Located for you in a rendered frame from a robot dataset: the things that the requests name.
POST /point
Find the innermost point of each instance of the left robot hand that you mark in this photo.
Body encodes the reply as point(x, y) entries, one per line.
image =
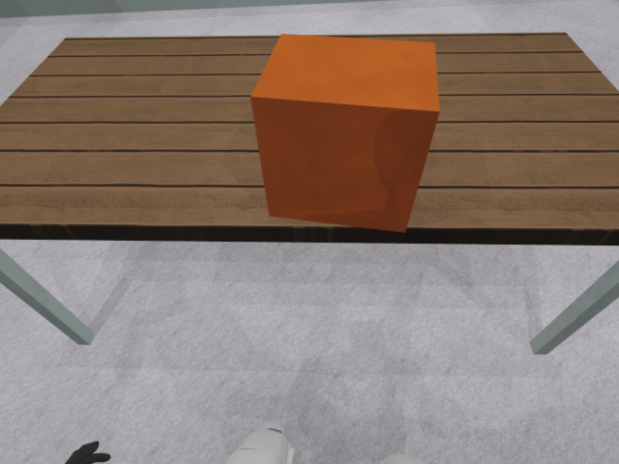
point(86, 455)

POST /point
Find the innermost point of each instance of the carton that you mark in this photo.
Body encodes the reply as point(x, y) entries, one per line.
point(343, 127)

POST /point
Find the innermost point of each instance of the left robot thigh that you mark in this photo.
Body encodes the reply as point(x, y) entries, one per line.
point(263, 447)

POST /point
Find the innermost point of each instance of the table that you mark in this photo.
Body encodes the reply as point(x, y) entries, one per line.
point(153, 139)

